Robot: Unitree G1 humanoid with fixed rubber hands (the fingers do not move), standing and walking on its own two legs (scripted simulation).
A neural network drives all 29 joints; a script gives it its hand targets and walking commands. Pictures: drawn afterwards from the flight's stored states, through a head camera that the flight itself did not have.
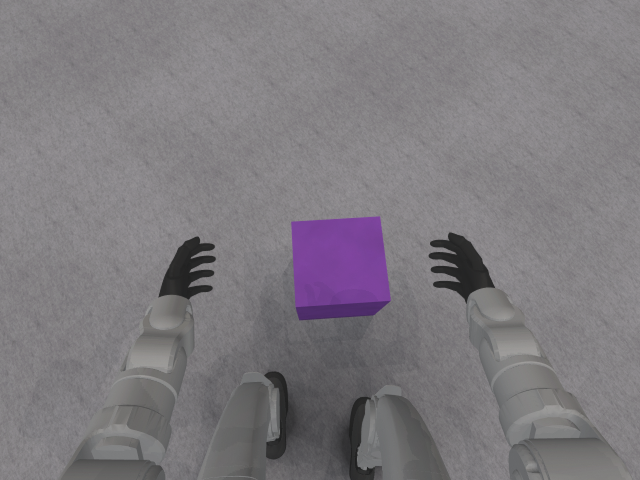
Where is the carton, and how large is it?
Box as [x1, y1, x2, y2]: [291, 216, 390, 319]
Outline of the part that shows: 379,216 291,222 295,306 299,319 370,315 374,314 390,300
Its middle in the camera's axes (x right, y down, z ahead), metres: +0.05 +0.08 +0.99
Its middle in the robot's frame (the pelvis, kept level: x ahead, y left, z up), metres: +0.49 -0.03 -0.57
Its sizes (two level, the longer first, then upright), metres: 0.210 0.200 0.250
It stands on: the floor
